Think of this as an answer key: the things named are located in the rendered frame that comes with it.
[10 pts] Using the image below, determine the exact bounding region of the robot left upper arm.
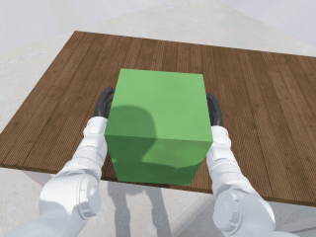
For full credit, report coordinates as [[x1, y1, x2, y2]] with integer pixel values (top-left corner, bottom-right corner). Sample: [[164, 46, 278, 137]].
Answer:
[[5, 174, 102, 237]]

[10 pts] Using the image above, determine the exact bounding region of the carton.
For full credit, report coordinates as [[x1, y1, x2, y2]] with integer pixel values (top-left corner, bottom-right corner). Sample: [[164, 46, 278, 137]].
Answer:
[[104, 68, 213, 186]]

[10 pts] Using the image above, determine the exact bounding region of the robot left forearm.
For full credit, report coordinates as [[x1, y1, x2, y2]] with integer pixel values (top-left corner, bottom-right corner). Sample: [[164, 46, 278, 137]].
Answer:
[[39, 117, 108, 215]]

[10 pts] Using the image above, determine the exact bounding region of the table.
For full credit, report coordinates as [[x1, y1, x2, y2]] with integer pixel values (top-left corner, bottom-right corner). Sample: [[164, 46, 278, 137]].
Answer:
[[0, 31, 316, 234]]

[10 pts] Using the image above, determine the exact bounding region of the robot right upper arm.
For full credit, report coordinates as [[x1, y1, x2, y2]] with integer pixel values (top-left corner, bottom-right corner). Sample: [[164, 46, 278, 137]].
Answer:
[[212, 189, 300, 237]]

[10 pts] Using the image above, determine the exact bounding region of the robot right forearm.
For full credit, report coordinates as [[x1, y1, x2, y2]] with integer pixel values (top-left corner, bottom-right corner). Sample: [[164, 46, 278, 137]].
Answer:
[[206, 125, 276, 227]]

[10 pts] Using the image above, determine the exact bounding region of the right robot hand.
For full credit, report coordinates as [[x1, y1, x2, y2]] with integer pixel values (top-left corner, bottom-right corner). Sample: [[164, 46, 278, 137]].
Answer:
[[206, 93, 223, 127]]

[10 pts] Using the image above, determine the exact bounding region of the left robot hand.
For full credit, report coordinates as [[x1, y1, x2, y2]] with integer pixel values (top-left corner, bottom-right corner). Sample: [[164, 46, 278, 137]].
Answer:
[[93, 86, 116, 119]]

